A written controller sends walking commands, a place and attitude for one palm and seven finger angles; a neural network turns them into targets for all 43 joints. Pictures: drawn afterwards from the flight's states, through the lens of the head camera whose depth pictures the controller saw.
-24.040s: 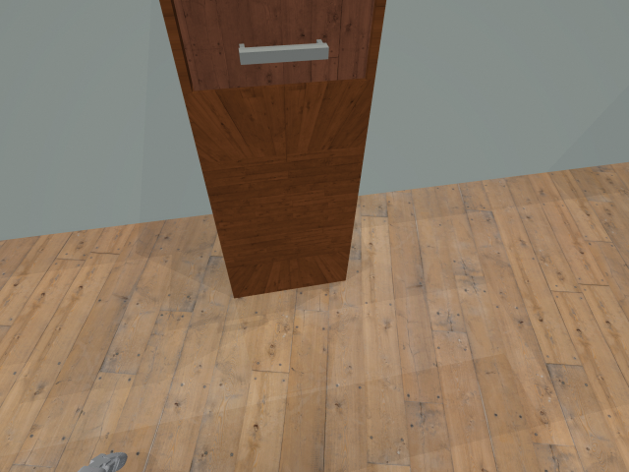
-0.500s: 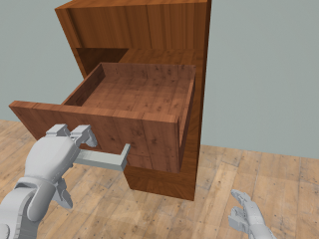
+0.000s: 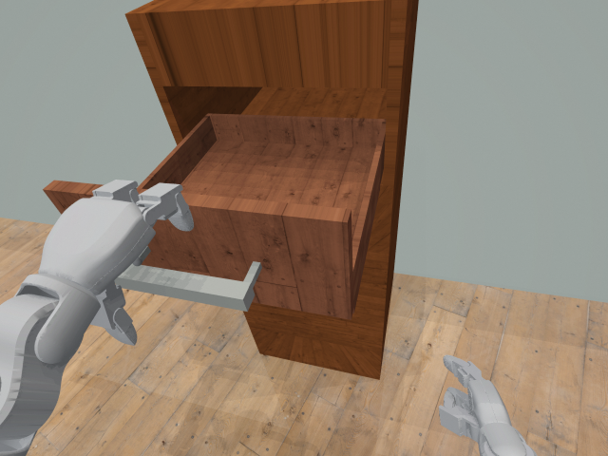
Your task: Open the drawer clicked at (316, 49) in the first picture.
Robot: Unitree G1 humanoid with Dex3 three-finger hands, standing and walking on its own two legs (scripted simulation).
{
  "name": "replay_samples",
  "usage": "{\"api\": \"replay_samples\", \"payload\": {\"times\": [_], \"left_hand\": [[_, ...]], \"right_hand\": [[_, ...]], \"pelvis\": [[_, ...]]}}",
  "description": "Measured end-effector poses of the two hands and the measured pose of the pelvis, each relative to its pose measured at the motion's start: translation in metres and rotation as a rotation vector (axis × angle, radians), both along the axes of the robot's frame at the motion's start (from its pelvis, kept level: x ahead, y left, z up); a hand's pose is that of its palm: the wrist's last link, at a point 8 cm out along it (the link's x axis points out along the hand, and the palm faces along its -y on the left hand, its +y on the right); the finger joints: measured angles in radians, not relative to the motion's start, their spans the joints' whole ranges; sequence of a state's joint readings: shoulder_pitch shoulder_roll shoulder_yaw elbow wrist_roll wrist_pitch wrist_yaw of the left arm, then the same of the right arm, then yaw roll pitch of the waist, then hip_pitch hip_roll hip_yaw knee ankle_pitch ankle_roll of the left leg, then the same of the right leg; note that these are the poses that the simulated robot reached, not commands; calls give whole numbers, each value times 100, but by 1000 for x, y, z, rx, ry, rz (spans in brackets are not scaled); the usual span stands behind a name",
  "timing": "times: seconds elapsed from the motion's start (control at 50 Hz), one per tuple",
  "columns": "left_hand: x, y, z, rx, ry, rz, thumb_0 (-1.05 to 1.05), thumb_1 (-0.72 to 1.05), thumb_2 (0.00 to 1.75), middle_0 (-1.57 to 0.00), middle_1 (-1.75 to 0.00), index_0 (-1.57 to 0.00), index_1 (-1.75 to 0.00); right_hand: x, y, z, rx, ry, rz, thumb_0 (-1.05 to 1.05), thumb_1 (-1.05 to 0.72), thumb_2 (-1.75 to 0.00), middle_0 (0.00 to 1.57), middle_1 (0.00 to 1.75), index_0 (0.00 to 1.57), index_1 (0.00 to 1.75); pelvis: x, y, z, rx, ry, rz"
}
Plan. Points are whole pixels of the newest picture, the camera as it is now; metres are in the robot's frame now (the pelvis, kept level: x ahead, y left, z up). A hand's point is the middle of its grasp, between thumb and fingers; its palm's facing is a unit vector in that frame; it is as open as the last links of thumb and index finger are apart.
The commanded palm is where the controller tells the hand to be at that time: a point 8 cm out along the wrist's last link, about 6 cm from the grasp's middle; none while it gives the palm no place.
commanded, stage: lift the hand off the handle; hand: left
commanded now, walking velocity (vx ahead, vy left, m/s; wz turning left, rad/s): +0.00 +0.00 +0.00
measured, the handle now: (189, 272) +0.27 +0.20 +0.14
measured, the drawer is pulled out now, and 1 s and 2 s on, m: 0.30 0.30 0.30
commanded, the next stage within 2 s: draw the hand back to the body in 0.54 s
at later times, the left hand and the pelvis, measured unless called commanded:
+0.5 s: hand (128, 170) +0.27 +0.21 +0.29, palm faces +0.36 -0.08 -0.93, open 13.8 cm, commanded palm +0.20 +0.22 +0.34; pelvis -0.01 +0.00 +0.00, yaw -1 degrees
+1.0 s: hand (112, 219) +0.24 +0.23 +0.25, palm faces +0.20 -0.03 -0.98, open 13.8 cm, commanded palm +0.18 +0.24 +0.34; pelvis +0.00 +0.00 -0.01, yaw -1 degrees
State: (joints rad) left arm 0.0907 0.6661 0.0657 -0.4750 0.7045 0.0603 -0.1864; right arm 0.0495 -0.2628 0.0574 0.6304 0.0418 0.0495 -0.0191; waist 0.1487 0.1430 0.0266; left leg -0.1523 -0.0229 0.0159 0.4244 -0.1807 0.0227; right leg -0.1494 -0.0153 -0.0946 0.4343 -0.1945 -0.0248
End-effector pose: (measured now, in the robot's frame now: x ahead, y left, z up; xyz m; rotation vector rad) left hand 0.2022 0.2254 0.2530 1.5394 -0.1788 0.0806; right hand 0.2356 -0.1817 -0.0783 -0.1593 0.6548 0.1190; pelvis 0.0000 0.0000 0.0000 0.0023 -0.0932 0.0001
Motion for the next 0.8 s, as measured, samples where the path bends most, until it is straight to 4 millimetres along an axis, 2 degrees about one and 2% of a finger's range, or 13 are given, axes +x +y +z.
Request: {"api": "replay_samples", "payload": {"times": [0.2, 0.24, 0.32, 0.4, 0.46, 0.52, 0.62, 0.7, 0.8], "left_hand": [[4, 0, 17, 24, 8, -22, 0, -49, 30, -49, -128, -47, -127], [4, 1, 28, 31, -33, -28, 0, -49, 30, -48, -128, -45, -126], [4, 1, 65, 41, -175, -22, 0, -49, 30, -43, -125, -41, -124], [14, 2, 90, -5, -254, 6, 0, -49, 30, -38, -123, -37, -122], [25, -1, 89, -36, -237, 10, 0, -49, 30, -35, -122, -34, -121], [31, -11, 77, -45, -192, -17, 0, -49, 30, -33, -121, -33, -121], [28, -24, 59, -6, -127, -65, 0, -49, 30, -33, -121, -33, -120], [19, -20, 69, 35, -158, -50, 0, -49, 30, -33, -121, -33, -120], [11, 1, 87, 34, -207, 43, 1, -49, 30, -32, -121, -33, -120]], "right_hand": [[-3, 2, -1, 3, -7, 20, 1, -90, -90, 20, 30, 20, 30], [-3, 2, 0, 1, -10, 20, 1, -90, -90, 20, 30, 20, 30], [-5, 0, 1, 5, -13, 15, 1, -90, -90, 20, 30, 20, 30], [-7, -3, 2, 28, -13, -2, 1, -90, -90, 20, 30, 20, 30], [-10, -6, 3, 45, -17, -15, 1, -90, -90, 20, 30, 20, 30], [-13, -11, 3, 52, -16, -28, 1, -90, -90, 20, 30, 20, 30], [-18, -19, -3, 37, 12, -43, 1, -90, -90, 20, 30, 20, 30], [-17, -22, -9, 25, 38, -43, 1, -90, -90, 20, 30, 20, 30], [-13, -19, -13, 34, 50, -32, 1, -90, -90, 20, 30, 20, 30]], "pelvis": [[-8, -1, -1, 0, 2, 6], [-9, -1, -1, 0, 1, 7], [-10, 0, -1, 0, 4, 5], [-12, 1, -1, 5, 14, -3], [-13, 1, -2, 9, 24, -15], [-13, 2, -3, 12, 30, -28], [-10, 2, -5, 15, 33, -38], [-7, 1, -5, 13, 30, -33], [-5, -1, -5, 10, 34, -24]]}}
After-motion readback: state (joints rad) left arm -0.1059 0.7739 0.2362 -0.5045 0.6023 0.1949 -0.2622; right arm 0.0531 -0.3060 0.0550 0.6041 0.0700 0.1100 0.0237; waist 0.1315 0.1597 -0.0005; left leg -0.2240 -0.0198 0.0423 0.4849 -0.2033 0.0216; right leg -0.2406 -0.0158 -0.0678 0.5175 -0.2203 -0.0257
